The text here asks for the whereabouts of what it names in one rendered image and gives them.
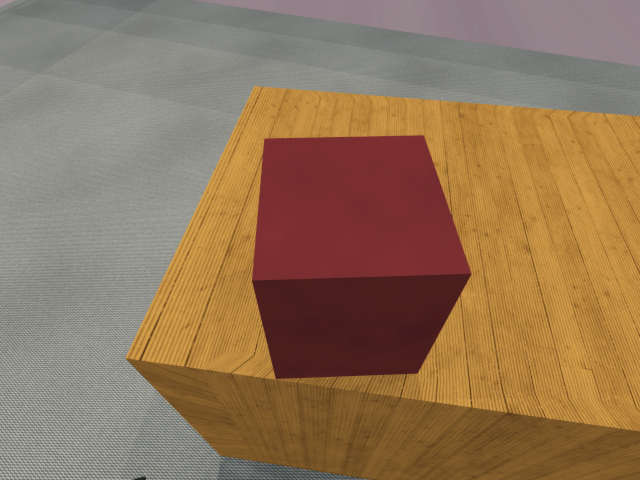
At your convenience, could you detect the carton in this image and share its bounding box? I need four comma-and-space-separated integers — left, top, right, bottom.
252, 135, 472, 379

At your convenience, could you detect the pedestal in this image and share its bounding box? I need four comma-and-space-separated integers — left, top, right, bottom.
125, 86, 640, 480

